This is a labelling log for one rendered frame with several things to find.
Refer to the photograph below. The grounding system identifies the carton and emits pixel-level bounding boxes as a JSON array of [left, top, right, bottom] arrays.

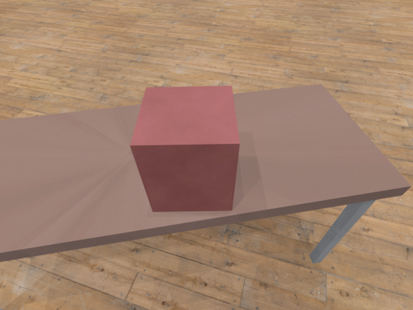
[[130, 86, 240, 212]]

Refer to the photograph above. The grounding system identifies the table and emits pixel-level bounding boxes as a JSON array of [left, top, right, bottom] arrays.
[[0, 84, 411, 310]]

